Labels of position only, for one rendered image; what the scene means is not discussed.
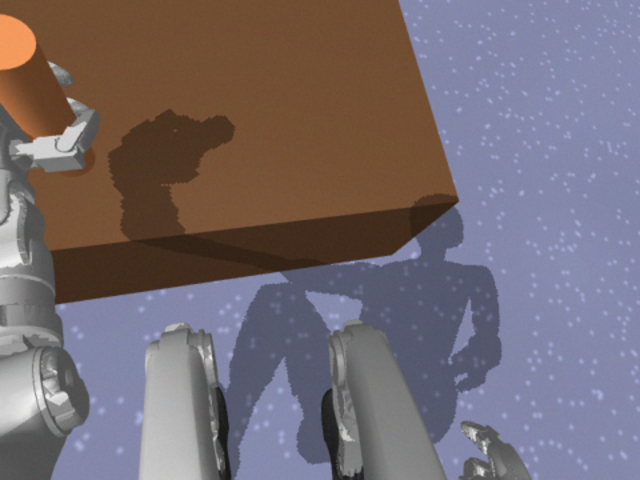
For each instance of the can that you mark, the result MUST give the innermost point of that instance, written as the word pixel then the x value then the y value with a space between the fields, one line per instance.
pixel 29 90

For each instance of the left robot hand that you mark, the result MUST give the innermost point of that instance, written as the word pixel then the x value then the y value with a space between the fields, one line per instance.
pixel 53 153

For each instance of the left robot foot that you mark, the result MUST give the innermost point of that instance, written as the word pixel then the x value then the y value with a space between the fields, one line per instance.
pixel 224 472

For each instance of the right robot hand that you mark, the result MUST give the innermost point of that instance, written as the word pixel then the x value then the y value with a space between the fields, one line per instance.
pixel 504 461

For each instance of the right robot foot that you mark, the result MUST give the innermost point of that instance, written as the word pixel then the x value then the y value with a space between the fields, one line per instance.
pixel 331 437

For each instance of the left robot arm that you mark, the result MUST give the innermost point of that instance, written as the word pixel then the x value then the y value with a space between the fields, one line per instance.
pixel 42 397

